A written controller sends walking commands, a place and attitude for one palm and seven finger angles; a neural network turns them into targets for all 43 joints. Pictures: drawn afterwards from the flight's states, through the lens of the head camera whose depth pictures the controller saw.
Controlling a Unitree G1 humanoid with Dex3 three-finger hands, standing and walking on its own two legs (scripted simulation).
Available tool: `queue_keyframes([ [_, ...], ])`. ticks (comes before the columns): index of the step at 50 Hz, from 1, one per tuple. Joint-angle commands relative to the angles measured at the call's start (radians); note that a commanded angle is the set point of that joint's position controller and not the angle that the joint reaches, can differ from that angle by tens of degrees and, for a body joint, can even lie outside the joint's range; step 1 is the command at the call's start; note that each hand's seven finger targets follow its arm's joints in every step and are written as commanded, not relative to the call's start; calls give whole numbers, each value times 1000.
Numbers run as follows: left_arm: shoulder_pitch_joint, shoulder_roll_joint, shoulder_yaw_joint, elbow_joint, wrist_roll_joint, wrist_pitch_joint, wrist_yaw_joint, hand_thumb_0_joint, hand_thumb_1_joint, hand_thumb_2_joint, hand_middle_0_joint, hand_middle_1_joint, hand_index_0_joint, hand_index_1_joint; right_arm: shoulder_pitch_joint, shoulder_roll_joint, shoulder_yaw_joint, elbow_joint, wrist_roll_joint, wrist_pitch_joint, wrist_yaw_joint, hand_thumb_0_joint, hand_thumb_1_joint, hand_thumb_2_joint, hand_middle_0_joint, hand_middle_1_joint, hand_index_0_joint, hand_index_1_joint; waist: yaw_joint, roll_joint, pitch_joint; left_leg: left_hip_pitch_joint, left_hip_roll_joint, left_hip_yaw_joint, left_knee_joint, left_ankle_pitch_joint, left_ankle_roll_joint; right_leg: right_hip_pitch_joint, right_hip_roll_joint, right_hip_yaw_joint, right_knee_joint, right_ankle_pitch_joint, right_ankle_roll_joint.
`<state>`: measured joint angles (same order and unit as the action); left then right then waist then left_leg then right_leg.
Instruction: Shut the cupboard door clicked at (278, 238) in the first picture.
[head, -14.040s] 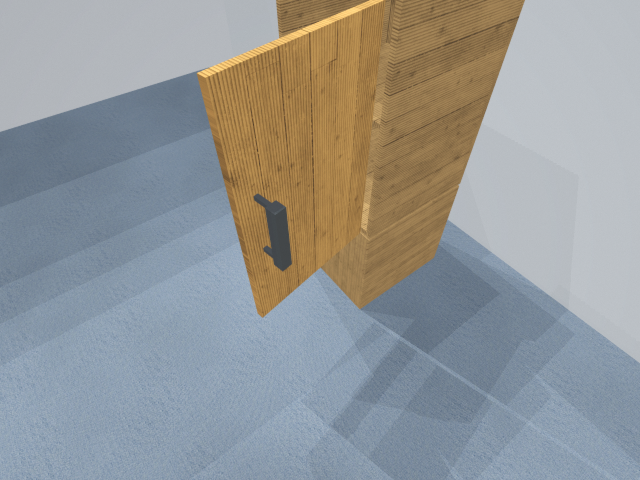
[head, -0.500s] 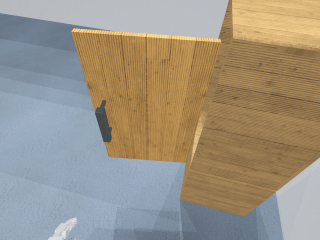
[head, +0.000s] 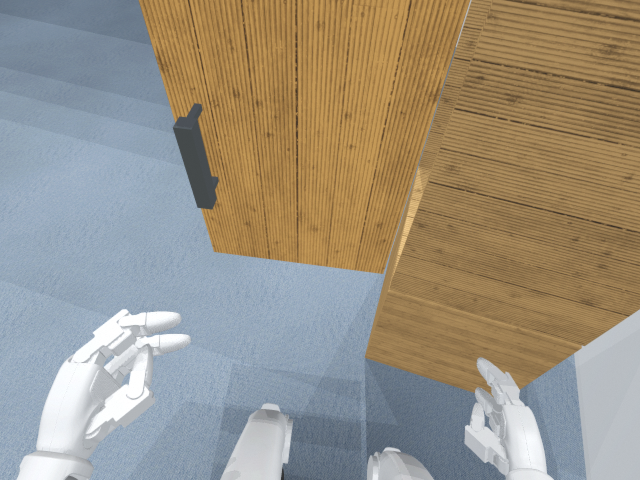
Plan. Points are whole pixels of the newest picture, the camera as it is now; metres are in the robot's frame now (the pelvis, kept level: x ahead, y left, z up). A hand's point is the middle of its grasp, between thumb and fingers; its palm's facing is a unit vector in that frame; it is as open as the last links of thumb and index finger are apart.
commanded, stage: raise the hand and make a fist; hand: left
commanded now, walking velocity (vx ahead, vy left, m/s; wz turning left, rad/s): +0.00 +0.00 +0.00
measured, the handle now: (201, 158) +0.53 +0.25 +0.07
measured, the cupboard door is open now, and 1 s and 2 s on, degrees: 100 100 100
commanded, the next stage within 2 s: bring the fist close to the handle in 1.32 s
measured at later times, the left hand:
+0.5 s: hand (157, 354) +0.23 +0.21 +0.06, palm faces -0.02 -1.00 -0.02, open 3.3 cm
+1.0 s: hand (167, 337) +0.25 +0.20 +0.07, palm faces -0.03 -1.00 -0.02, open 3.1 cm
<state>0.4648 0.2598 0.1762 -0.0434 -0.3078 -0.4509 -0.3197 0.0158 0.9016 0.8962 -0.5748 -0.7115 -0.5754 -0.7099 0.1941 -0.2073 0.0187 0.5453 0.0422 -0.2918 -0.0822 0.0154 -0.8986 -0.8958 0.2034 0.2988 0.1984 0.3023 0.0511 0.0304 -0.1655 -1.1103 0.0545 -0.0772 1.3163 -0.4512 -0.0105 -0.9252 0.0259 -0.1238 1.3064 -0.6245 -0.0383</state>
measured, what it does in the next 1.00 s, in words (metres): stands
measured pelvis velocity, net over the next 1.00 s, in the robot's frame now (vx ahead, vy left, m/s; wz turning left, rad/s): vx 0.02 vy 0.02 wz -0.02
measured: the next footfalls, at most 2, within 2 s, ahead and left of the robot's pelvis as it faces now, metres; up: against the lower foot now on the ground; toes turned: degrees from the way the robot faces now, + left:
none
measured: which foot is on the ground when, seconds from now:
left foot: down 0.00-1.00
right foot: down 0.00-1.00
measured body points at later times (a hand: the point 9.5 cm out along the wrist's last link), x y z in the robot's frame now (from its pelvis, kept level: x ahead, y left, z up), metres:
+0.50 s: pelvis +0.02 +0.03 +0.01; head +0.08 +0.04 +0.46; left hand +0.22 +0.26 +0.07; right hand +0.22 -0.21 -0.05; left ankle +0.10 +0.13 -0.61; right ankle +0.02 -0.10 -0.61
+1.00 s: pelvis +0.02 +0.02 +0.02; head +0.07 +0.04 +0.46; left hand +0.24 +0.26 +0.07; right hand +0.19 -0.22 -0.05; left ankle +0.10 +0.13 -0.61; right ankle +0.02 -0.10 -0.61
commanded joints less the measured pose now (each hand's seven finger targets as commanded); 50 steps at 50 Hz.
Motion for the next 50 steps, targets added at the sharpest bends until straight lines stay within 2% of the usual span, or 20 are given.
queue_keyframes([
  [1, -65, 135, 88, -147, -37, 26, -39, 0, 900, 900, -750, -900, -750, -900, -33, -135, -74, -143, 9, -44, -21, 0, -900, -900, 200, 300, 200, 300, -39, 7, -149, 178, -34, 27, -162, -3, 47, 26, -10, 207, -363, -45, 23],
  [3, -14, 155, 143, -133, -44, 52, -32, 0, 900, 900, -787, -940, -787, -940, -40, -123, -81, -138, 7, -35, -18, 0, -900, -900, 200, 300, 200, 300, -11, -4, -201, 196, -33, 24, -160, 78, 45, 82, -12, 197, -333, 91, 29],
  [5, 4, 125, 134, -184, -52, 46, -23, 0, 900, 900, -823, -980, -823, -980, -33, -114, -86, -142, 2, -30, -7, 0, -900, -900, 200, 300, 200, 300, -4, -12, -256, 242, -32, 19, -176, 158, 42, 112, -12, 161, -290, 250, 34],
  [7, 19, 119, 135, -189, -52, 33, -8, 0, 900, 900, -860, -1020, -860, -1020, -29, -111, -90, -137, -2, -23, 0, 0, -900, -900, 200, 300, 200, 300, -5, -24, -263, 252, -31, 17, -178, 200, 39, 114, -12, 142, -262, 338, 38],
  [8, 39, 117, 135, -182, -44, 26, -2, 0, 900, 900, -878, -1040, -878, -1040, -30, -110, -92, -136, -4, -19, 2, 0, -900, -900, 200, 300, 200, 300, 7, -14, -262, 263, -33, 16, -180, 231, 39, 116, -5, 129, -244, 373, 32],
  [9, 41, 96, 112, -197, -44, 13, 0, 0, 900, 900, -897, -1060, -897, -1060, -24, -109, -93, -139, -5, -17, 7, 0, -900, -900, 200, 300, 200, 300, -6, -10, -265, 273, -34, 18, -181, 242, 38, 108, -9, 120, -235, 398, 34],
  [16, 8, 77, 42, -230, -13, -22, 30, 0, 900, 900, -1025, -1200, -1025, -1200, -13, -138, -98, -159, -7, 7, 15, 0, -900, -900, 200, 300, 200, 300, -36, 15, -220, 305, -28, 1, -226, 133, 39, 1, 12, 72, -232, 221, 12],
  [17, 9, 80, 43, -246, -7, -25, 37, 0, 900, 900, -1043, -1220, -1043, -1220, -13, -142, -97, -165, -6, 11, 15, 0, -900, -900, 200, 300, 200, 300, -30, 43, -216, 315, -26, -3, -240, 114, 36, -4, 14, 68, -231, 198, 7],
  [21, -6, 83, 40, -260, 1, -20, 63, 0, 900, 900, -1117, -1300, -1117, -1300, -9, -144, -91, -184, -8, 34, 13, 0, -900, -900, 200, 300, 200, 300, -36, 38, -217, 327, -24, -13, -262, 68, 36, -8, 19, 59, -239, 174, 5],
  [23, -15, 102, 51, -262, 12, -13, 73, 0, 900, 900, -1153, -1340, -1153, -1340, -8, -145, -87, -186, -9, 44, 13, 0, -900, -900, 200, 300, 200, 300, -31, 66, -220, 337, -22, -17, -269, 63, 35, -5, 23, 58, -236, 174, 1],
  [24, -20, 86, 33, -272, 9, -11, 73, 0, 900, 900, -1172, -1360, -1172, -1360, -8, -144, -83, -194, -9, 46, 16, 0, -900, -900, 200, 300, 200, 300, -34, 88, -222, 345, -24, -19, -277, 53, 32, -5, 20, 56, -239, 170, 1],
  [28, -33, 96, 35, -228, 19, 13, 79, 0, 900, 900, -1245, -1440, -1245, -1440, -1, -146, -75, -198, -11, 63, 16, 0, -900, -900, 200, 300, 200, 300, -44, 60, -188, 325, -22, -25, -290, 12, 33, 0, 26, 55, -257, 150, 2],
  [29, -42, 74, 8, -231, 20, 18, 74, 0, 900, 900, -1263, -1460, -1263, -1460, -1, -149, -71, -206, -9, 65, 17, 0, -900, -900, 200, 300, 200, 300, -52, 57, -174, 326, -21, -25, -297, -3, 33, -4, 24, 53, -264, 140, 3],
  [31, -64, 84, 9, -239, 20, 22, 74, 0, 900, 900, -1300, -1500, -1300, -1500, -2, -151, -69, -210, -9, 66, 16, 0, -900, -900, 200, 300, 200, 300, -54, 73, -172, 330, -22, -23, -299, -24, 33, -6, 23, 60, -274, 127, 4],
  [38, -100, 111, 35, -211, 16, 17, 83, 0, 900, 900, -1300, -1500, -1300, -1500, 2, -152, -59, -205, -13, 68, 18, 0, -900, -900, 200, 300, 200, 300, -47, 64, -174, 317, -25, -22, -295, -15, 33, 17, 25, 65, -279, 125, -1],
  [39, -96, 93, 18, -220, 16, 14, 80, 0, 900, 900, -1300, -1500, -1300, -1500, 1, -152, -60, -211, -11, 67, 19, 0, -900, -900, 200, 300, 200, 300, -48, 77, -175, 326, -25, -14, -296, -9, 32, 15, 22, 66, -283, 127, 1],
  [42, -108, 94, 17, -200, 11, 15, 79, 0, 900, 900, -1300, -1500, -1300, -1500, 7, -154, -59, -209, -10, 68, 19, 0, -900, -900, 200, 300, 200, 300, -53, 46, -173, 313, -27, -6, -288, -2, 35, 26, 21, 77, -297, 121, 4],
  [46, -125, 100, 17, -201, 11, 13, 81, 0, 900, 900, -1300, -1500, -1300, -1500, 10, -156, -60, -207, -9, 67, 18, 0, -900, -900, 200, 300, 200, 300, -52, 47, -183, 313, -28, 3, -283, 11, 36, 38, 17, 86, -303, 121, 5],
  [48, -115, 116, 34, -197, 15, 12, 88, 0, 900, 900, -1300, -1500, -1300, -1500, 8, -155, -61, -202, -9, 67, 17, 0, -900, -900, 200, 300, 200, 300, -41, 67, -191, 319, -28, 3, -286, 19, 36, 46, 19, 84, -298, 129, 2],
  [50, -104, 100, 23, -192, 12, 11, 91, 0, 900, 900, -1300, -1500, -1300, -1500, 8, -153, -61, -205, -7, 69, 20, 0, -900, -900, 200, 300, 200, 300, -42, 48, -178, 320, -28, 3, -296, 27, 35, 51, 18, 82, -303, 134, 4],
])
